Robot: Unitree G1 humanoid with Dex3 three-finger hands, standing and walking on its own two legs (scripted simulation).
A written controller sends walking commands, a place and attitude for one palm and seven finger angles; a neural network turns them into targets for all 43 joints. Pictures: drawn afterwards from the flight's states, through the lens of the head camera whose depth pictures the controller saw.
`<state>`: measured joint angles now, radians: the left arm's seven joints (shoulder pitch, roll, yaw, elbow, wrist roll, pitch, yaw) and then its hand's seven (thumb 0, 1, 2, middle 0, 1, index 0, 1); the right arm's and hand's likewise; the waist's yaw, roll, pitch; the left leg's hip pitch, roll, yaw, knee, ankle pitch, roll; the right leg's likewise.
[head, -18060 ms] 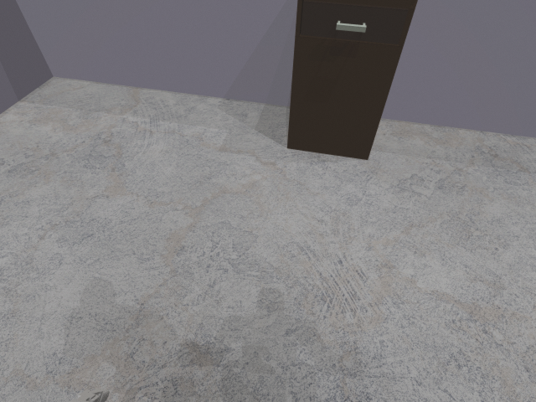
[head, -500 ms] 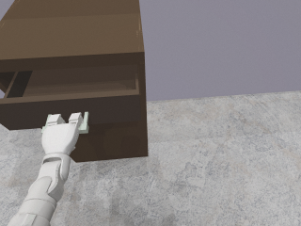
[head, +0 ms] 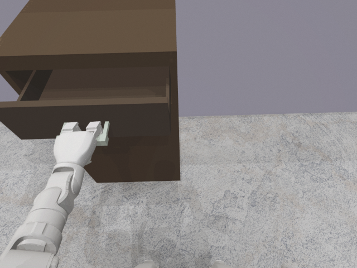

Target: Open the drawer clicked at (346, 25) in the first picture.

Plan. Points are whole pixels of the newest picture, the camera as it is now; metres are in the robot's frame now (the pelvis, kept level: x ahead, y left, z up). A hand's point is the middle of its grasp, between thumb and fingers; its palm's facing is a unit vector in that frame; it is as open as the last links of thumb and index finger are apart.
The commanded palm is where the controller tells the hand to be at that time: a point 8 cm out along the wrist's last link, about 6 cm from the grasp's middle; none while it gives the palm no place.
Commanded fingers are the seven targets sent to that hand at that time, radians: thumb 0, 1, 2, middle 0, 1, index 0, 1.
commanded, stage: pull the drawer open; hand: left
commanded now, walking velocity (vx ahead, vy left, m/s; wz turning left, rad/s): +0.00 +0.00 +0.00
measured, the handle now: (84, 133) +0.43 +0.26 +0.01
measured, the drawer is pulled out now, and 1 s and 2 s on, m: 0.13 0.30 0.30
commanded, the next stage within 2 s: open the thumb to release the handle in 1.34 s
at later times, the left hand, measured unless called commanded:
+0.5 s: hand (80, 185) +0.30 +0.24 -0.01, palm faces -0.01 -0.08 -1.00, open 5.7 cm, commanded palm +0.25 +0.25 +0.04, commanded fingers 0.00 0.90 0.90 -0.40 -1.35 -0.40 -1.35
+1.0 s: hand (69, 232) +0.20 +0.24 -0.01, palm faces -0.05 -0.09 -0.99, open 5.9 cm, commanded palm +0.15 +0.25 +0.04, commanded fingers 0.00 0.90 0.90 -0.40 -1.35 -0.40 -1.35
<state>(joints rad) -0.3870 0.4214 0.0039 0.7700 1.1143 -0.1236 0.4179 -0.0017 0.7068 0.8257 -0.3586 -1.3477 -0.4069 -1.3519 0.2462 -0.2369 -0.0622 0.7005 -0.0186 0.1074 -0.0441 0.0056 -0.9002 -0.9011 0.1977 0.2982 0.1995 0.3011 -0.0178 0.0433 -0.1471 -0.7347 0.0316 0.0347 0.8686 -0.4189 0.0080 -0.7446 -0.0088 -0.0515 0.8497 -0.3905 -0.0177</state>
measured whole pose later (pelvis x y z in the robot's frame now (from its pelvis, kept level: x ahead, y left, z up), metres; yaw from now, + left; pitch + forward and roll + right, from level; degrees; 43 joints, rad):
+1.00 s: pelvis +0.04 +0.00 -0.01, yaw -2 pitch +14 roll +0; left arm 0.61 0.36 0.02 -0.13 1.06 -0.07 0.48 0.03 0.72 0.77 -0.26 -1.28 -0.37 -1.30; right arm 0.09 -0.19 0.01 0.54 -0.07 0.08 0.06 0.01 -0.90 -0.90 0.20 0.30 0.20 0.30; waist 0.06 0.02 -0.15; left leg -0.64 0.05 0.07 0.91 -0.52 -0.01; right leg -0.68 0.01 -0.01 0.92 -0.49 -0.02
